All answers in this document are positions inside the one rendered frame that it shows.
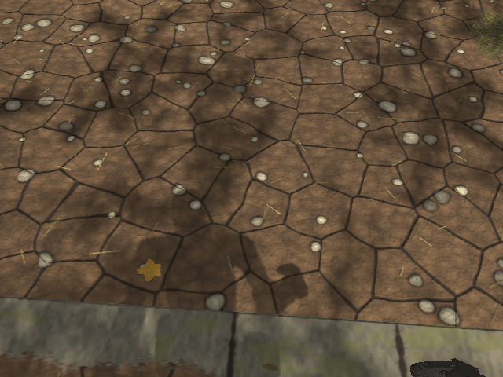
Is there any robot right hand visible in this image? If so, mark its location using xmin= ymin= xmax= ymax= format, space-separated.
xmin=410 ymin=358 xmax=486 ymax=377

